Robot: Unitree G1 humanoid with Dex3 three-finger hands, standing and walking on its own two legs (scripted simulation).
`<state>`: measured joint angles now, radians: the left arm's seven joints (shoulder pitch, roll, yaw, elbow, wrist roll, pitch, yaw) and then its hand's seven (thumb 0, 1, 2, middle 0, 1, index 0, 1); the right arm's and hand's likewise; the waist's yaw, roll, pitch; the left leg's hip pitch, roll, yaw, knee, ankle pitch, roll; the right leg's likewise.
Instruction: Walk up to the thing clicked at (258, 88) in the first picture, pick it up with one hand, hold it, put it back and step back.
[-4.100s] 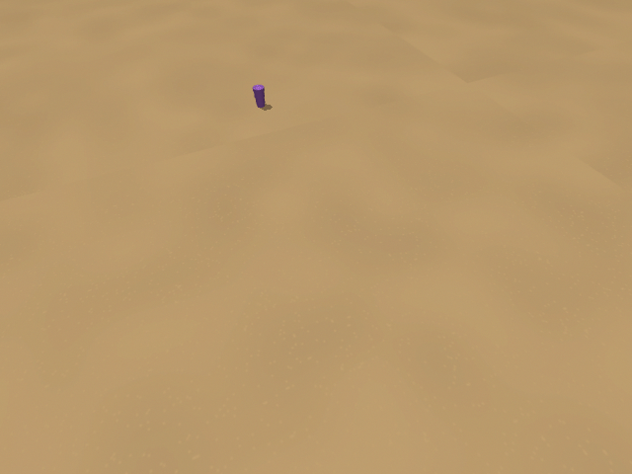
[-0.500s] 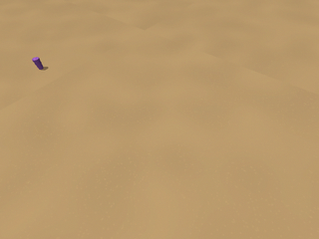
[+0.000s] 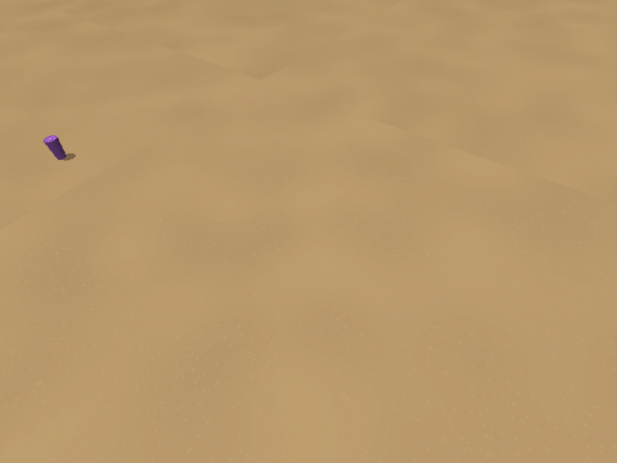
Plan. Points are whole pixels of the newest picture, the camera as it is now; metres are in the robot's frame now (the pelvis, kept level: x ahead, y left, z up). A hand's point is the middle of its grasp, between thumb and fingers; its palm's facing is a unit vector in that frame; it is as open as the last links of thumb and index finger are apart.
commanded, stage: stand
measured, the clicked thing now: (56, 148) +1.87 +1.46 -0.72
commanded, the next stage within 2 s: none
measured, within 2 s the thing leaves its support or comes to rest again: neither
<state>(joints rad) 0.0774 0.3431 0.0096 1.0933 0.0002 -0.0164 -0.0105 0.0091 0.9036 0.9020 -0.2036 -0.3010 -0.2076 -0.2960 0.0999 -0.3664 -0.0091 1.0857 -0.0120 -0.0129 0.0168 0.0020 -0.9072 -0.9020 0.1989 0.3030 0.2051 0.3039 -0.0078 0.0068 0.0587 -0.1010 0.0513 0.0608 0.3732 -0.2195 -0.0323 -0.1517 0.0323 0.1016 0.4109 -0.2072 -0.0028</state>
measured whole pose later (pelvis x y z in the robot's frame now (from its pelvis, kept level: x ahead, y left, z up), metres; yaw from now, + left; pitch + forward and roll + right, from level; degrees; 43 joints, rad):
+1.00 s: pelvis +0.00 +0.01 +0.00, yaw +3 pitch -2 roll +0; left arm 0.11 0.35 0.00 1.14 0.01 -0.02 -0.01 0.01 0.90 0.90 -0.20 -0.30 -0.21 -0.30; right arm 0.10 -0.35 -0.01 1.14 -0.01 -0.01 0.02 0.00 -0.91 -0.90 0.20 0.30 0.20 0.30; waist 0.00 0.00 0.05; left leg -0.11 0.02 0.01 0.32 -0.18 -0.01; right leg -0.12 -0.01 0.06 0.32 -0.17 0.02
